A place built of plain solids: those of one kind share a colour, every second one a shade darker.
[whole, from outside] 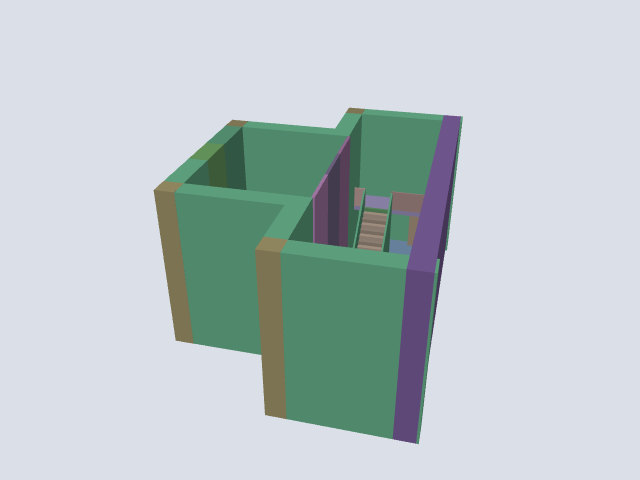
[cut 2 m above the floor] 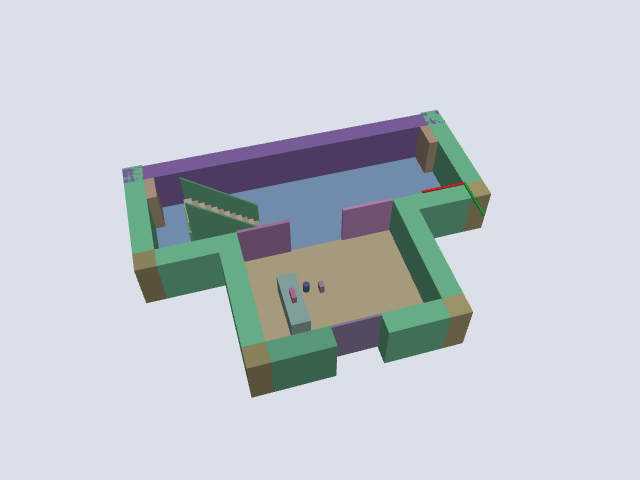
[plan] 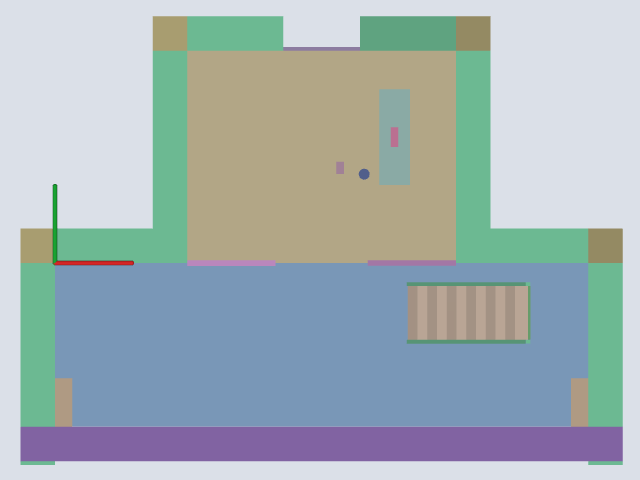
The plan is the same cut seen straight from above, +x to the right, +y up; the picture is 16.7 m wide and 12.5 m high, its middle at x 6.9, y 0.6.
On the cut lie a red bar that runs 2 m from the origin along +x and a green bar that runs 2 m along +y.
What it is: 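A long reading room with galleries, one wing of it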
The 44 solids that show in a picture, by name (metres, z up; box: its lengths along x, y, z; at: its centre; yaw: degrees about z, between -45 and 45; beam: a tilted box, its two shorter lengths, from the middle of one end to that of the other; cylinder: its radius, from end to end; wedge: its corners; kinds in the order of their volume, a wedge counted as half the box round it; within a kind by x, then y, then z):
{
 "wall_1": {"box": [0.9, 5.26, 7.77], "at": [-0.45, -2.63, 3.58]},
 "wall_2": {"box": [3.45, 0.9, 7.77], "at": [1.72, 0.45, 3.58]},
 "wall_3": {"box": [0.9, 5.53, 7.77], "at": [2.99, 2.76, 3.58]},
 "wall_4": {"box": [2.5, 0.9, 7.77], "at": [4.69, 5.98, 3.58]},
 "wall_5": {"wedge": [[9.16, -2.1, -0.05], [9.16, -2.1, 1.19], [9.16, -2.0, -0.05], [9.16, -2.0, 1.19], [12.26, -2.1, -0.05], [12.26, -2.1, 3.75], [12.26, -2.0, -0.05], [12.26, -2.0, 3.75]]},
 "wall_6": {"wedge": [[9.16, -0.6, -0.05], [9.16, -0.6, 1.19], [9.16, -0.5, -0.05], [9.16, -0.5, 1.19], [12.26, -0.6, -0.05], [12.26, -0.6, 3.75], [12.26, -0.5, -0.05], [12.26, -0.5, 3.75]]},
 "wall_7": {"box": [2.5, 0.9, 7.77], "at": [9.19, 5.98, 3.58]},
 "wall_8": {"box": [0.9, 5.53, 7.77], "at": [10.89, 2.76, 3.58]},
 "wall_9": {"box": [3.45, 0.9, 7.77], "at": [12.16, 0.45, 3.58]},
 "wall_10": {"box": [0.9, 5.26, 7.77], "at": [14.34, -2.63, 3.58]},
 "wall_wing_1": {"box": [15.69, 0.9, 7.77], "at": [6.94, -4.71, 3.58]},
 "wall_corner_1": {"box": [0.9, 0.9, 7.77], "at": [-0.45, 0.45, 3.58]},
 "wall_corner_2": {"box": [0.9, 0.9, 7.77], "at": [2.99, 5.98, 3.58]},
 "wall_corner_3": {"box": [0.9, 0.9, 7.77], "at": [10.89, 5.98, 3.58]},
 "wall_corner_4": {"box": [0.9, 0.9, 7.77], "at": [14.34, 0.45, 3.58]},
 "floor_main_1": {"box": [13.89, 4.26, 0.3], "at": [6.94, -2.13, -0.15]},
 "floor_vest_1": {"box": [7.0, 5.53, 0.3], "at": [6.94, 2.76, -0.15]},
 "wall_head_1": {"box": [2.0, 0.9, 5.12], "at": [6.94, 5.98, 4.91]},
 "screen_1": {"box": [2.3, 0.15, 7.77], "at": [4.59, 0.0, 3.58]},
 "screen_2": {"box": [2.3, 0.15, 7.77], "at": [9.29, 0.0, 3.58]},
 "step_1": {"wedge": [[9.19, -2.0, -0.05], [9.19, -2.0, 0.21], [9.19, -0.6, -0.05], [9.19, -0.6, 0.21], [9.53, -2.0, -0.05], [9.53, -2.0, 0.21], [9.53, -0.6, -0.05], [9.53, -0.6, 0.22]]},
 "step_2": {"wedge": [[9.44, -2.0, -0.05], [9.44, -2.0, 0.42], [9.44, -0.6, -0.05], [9.44, -0.6, 0.42], [9.78, -2.0, -0.05], [9.78, -2.0, 0.42], [9.78, -0.6, -0.05], [9.78, -0.6, 0.43]]},
 "step_3": {"wedge": [[9.7, -2.0, -0.05], [9.7, -2.0, 0.62], [9.7, -0.6, -0.05], [9.7, -0.6, 0.63], [10.03, -2.0, -0.05], [10.03, -2.0, 0.63], [10.03, -0.6, -0.05], [10.03, -0.6, 0.63]]},
 "step_4": {"wedge": [[9.95, -2.0, -0.05], [9.95, -2.0, 0.83], [9.95, -0.6, -0.05], [9.95, -0.6, 0.84], [10.29, -2.0, -0.05], [10.29, -2.0, 0.84], [10.29, -0.6, -0.05], [10.29, -0.6, 0.84]]},
 "step_5": {"wedge": [[10.2, -2.0, -0.05], [10.2, -2.0, 1.04], [10.2, -0.6, -0.05], [10.2, -0.6, 1.05], [10.54, -2.0, -0.05], [10.54, -2.0, 1.05], [10.54, -0.6, -0.05], [10.54, -0.6, 1.05]]},
 "step_6": {"wedge": [[10.46, -2.0, -0.05], [10.46, -2.0, 1.25], [10.46, -0.6, -0.05], [10.46, -0.6, 1.26], [10.8, -2.0, -0.05], [10.8, -2.0, 1.26], [10.8, -0.6, -0.05], [10.8, -0.6, 1.26]]},
 "step_7": {"wedge": [[10.71, -2.0, -0.05], [10.71, -2.0, 1.46], [10.71, -0.6, -0.05], [10.71, -0.6, 1.47], [11.05, -2.0, -0.05], [11.05, -2.0, 1.47], [11.05, -0.6, -0.05], [11.05, -0.6, 1.47]]},
 "step_8": {"wedge": [[10.97, -2.0, -0.05], [10.97, -2.0, 1.67], [10.97, -0.6, -0.05], [10.97, -0.6, 1.68], [11.3, -2.0, -0.05], [11.3, -2.0, 1.67], [11.3, -0.6, -0.05], [11.3, -0.6, 1.68]]},
 "step_9": {"wedge": [[11.22, -2.0, -0.05], [11.22, -2.0, 1.88], [11.22, -0.6, -0.05], [11.22, -0.6, 1.88], [11.56, -2.0, -0.05], [11.56, -2.0, 1.88], [11.56, -0.6, -0.05], [11.56, -0.6, 1.89]]},
 "step_10": {"wedge": [[11.47, -2.0, -0.05], [11.47, -2.0, 2.09], [11.47, -0.6, -0.05], [11.47, -0.6, 2.09], [11.81, -2.0, -0.05], [11.81, -2.0, 2.09], [11.81, -0.6, -0.05], [11.81, -0.6, 2.1]]},
 "step_11": {"wedge": [[11.73, -2.0, -0.05], [11.73, -2.0, 2.3], [11.73, -0.6, -0.05], [11.73, -0.6, 2.3], [12.07, -2.0, -0.05], [12.07, -2.0, 2.3], [12.07, -0.6, -0.05], [12.07, -0.6, 2.31]]},
 "step_12": {"wedge": [[11.98, -2.0, -0.05], [11.98, -2.0, 2.51], [11.98, -0.6, -0.05], [11.98, -0.6, 2.51], [12.32, -2.0, -0.05], [12.32, -2.0, 2.51], [12.32, -0.6, -0.05], [12.32, -0.6, 2.52]]},
 "case_1": {"box": [0.45, 1.26, 2.42], "at": [0.23, -3.63, 1.21]},
 "case_2": {"box": [0.45, 1.26, 2.42], "at": [13.66, -3.63, 1.21]},
 "desk_counter_1": {"box": [0.8, 2.5, 1.05], "at": [8.84, 3.28, 0.53]},
 "screen_head_1": {"box": [2.4, 0.15, 5.12], "at": [6.94, 0.0, 4.91]},
 "floor_1": {"box": [1.51, 4.26, 0.25], "at": [13.13, -2.13, 2.59]},
 "floor_hda_1": {"box": [0.15, 1.4, 2.77], "at": [12.31, -1.3, 1.33]},
 "wall_leaf_1": {"box": [2.0, 0.1, 2.65], "at": [6.94, 5.58, 1.02]},
 "rail_guard_1": {"box": [0.1, 2.26, 1.07], "at": [12.43, -3.13, 3.25]},
 "rail_guard_2": {"box": [0.1, 0.6, 1.07], "at": [12.43, -0.3, 3.25]},
 "desk_screen_1": {"box": [0.2, 0.52, 0.37], "at": [8.84, 3.28, 1.24]},
 "zclutw_bag_1": {"box": [0.2, 0.32, 0.47], "at": [7.42, 2.48, 0.18]},
 "zclutw_bin_1": {"cylinder": 0.14, "from": [8.05, 2.31, -0.05], "to": [8.05, 2.31, 0.42]}
}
